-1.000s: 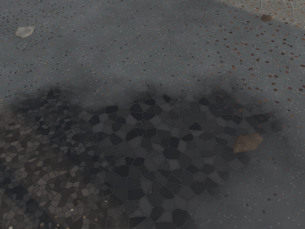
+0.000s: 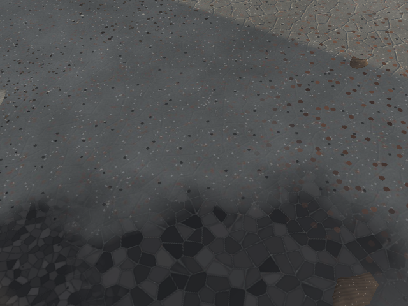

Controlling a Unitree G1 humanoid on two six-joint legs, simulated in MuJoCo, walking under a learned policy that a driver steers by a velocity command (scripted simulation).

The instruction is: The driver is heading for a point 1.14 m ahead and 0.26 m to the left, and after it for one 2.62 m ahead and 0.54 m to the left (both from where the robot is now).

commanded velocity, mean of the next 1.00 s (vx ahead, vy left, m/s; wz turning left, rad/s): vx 0.50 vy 0.00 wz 0.42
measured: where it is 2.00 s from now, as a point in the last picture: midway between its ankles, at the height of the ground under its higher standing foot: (129, 173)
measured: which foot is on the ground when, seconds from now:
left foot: down 0.00-0.20, up 0.22-0.72, down 0.74-1.00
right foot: up 0.00-0.18, down 0.20-0.74, up 0.76-1.00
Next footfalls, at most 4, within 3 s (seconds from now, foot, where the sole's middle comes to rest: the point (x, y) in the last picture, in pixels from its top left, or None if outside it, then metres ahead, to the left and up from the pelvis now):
0.20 right None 0.31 -0.16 -0.78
0.74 left None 0.53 0.16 -0.78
1.30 right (164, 207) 0.91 0.13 -0.78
1.76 left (99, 173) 1.10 0.41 -0.78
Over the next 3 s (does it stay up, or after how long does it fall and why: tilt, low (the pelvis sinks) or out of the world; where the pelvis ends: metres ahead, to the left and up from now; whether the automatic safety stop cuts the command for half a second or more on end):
stays up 1.60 0.37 0.00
